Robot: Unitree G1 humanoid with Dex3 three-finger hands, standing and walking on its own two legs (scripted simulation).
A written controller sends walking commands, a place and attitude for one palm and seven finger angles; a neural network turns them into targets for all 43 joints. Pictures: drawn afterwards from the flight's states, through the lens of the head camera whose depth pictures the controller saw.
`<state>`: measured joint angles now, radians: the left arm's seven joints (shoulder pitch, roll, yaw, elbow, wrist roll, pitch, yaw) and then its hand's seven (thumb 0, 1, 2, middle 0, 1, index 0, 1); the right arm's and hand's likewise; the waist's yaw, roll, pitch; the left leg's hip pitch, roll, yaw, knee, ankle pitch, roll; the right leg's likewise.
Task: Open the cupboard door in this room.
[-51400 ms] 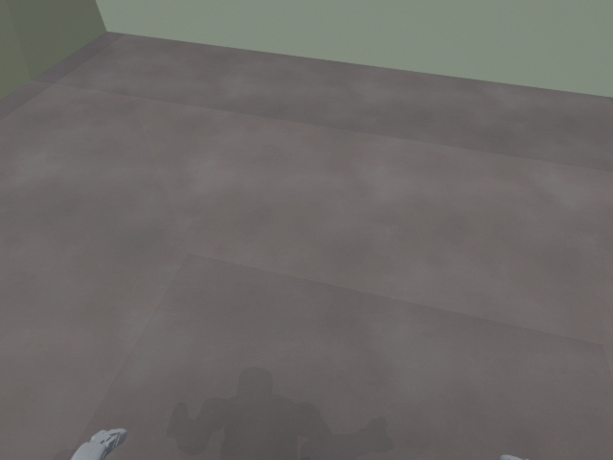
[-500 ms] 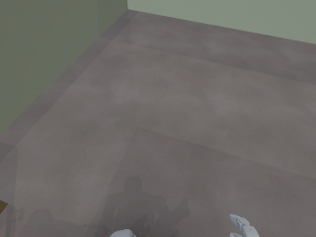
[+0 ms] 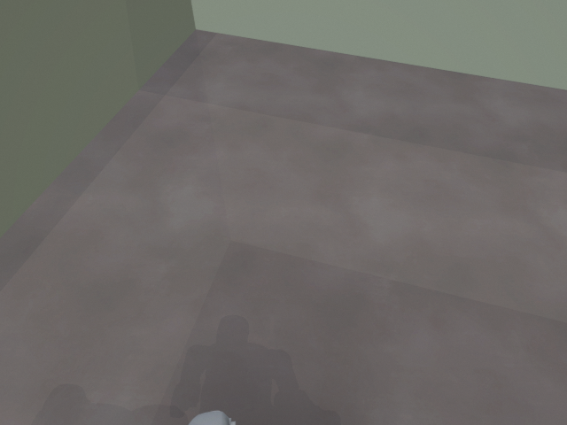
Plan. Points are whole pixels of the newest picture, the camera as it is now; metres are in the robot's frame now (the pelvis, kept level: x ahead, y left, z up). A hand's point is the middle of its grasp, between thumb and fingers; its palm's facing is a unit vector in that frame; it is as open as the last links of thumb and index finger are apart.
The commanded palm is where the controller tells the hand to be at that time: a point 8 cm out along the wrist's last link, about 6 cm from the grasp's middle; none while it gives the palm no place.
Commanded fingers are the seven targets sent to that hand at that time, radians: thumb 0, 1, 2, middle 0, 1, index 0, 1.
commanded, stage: walk to a spot facing it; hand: left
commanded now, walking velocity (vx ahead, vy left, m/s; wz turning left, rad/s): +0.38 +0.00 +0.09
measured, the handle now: out of the picture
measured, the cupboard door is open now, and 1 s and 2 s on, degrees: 38 38 38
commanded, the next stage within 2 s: turn to face it in 0.34 s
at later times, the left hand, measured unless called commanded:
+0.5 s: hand (200, 300) +0.36 +0.17 -0.17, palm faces +0.03 -0.97 -0.22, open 7.4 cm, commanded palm none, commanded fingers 0.00 0.90 0.90 -0.20 -0.30 -0.20 -0.30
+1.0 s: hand (192, 256) +0.45 +0.21 -0.17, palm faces +0.30 -0.93 -0.23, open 7.4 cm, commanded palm none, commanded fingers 0.00 0.90 0.90 -0.20 -0.30 -0.20 -0.30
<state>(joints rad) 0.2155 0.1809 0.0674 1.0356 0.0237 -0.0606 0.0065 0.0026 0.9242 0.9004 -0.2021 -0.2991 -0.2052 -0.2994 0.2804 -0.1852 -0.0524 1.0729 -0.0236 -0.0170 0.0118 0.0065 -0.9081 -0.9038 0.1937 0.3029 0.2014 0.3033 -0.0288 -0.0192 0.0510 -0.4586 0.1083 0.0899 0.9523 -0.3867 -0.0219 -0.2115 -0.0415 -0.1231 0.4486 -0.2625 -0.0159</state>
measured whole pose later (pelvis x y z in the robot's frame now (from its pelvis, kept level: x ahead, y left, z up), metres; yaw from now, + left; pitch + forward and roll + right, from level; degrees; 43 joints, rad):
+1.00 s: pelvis +0.40 -0.02 -0.01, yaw +16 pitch +2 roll -1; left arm 0.10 0.23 0.07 0.94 0.01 0.04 0.01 0.01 0.91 0.90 -0.20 -0.30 -0.20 -0.30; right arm 0.15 -0.21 -0.05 0.94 -0.03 0.01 -0.01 0.00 -0.90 -0.90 0.20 0.30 0.21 0.30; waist -0.01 0.00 0.09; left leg -0.34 0.02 0.01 0.54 -0.23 0.02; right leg -0.45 -0.07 -0.03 0.93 -0.44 0.09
